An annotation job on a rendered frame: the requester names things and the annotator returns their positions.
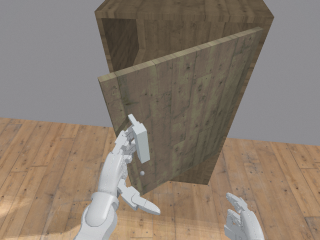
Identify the right robot hand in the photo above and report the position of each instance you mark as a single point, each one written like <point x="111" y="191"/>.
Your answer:
<point x="246" y="225"/>

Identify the left robot hand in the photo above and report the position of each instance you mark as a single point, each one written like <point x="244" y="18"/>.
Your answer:
<point x="115" y="167"/>

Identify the cupboard door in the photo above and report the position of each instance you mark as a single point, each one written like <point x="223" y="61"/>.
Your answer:
<point x="184" y="100"/>

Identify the handle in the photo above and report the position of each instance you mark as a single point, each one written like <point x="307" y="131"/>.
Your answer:
<point x="141" y="139"/>

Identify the robot left forearm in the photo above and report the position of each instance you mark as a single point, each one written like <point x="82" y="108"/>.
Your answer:
<point x="99" y="219"/>

